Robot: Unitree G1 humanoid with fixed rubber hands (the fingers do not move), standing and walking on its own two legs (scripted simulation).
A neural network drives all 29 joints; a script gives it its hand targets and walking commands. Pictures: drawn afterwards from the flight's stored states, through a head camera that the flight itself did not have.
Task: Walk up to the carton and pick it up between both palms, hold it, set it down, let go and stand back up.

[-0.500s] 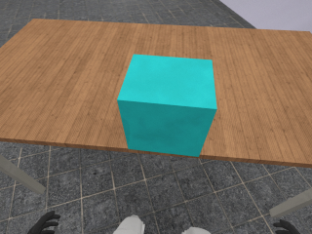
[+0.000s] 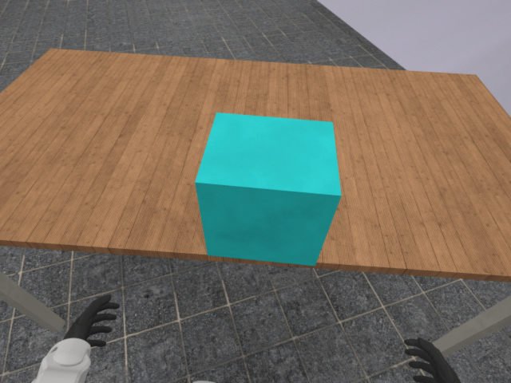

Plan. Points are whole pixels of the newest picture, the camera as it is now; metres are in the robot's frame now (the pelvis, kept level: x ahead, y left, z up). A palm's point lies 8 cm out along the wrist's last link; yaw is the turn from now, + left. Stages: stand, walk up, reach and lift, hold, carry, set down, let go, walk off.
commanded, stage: reach and lift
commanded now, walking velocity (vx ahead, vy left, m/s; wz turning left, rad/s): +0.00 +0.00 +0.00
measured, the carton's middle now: (267, 191) +0.42 +0.01 +0.06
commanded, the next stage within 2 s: none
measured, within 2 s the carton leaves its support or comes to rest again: neither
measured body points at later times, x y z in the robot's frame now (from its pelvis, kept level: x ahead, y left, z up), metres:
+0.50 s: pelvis -0.02 +0.01 +0.01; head -0.02 +0.04 +0.45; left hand +0.23 +0.28 -0.01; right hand +0.16 -0.24 -0.01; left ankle +0.08 +0.15 -0.72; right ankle +0.02 -0.10 -0.72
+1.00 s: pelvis +0.00 +0.00 +0.01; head -0.01 +0.03 +0.46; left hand +0.26 +0.25 +0.06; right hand +0.22 -0.20 +0.06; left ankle +0.08 +0.15 -0.72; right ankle +0.02 -0.10 -0.72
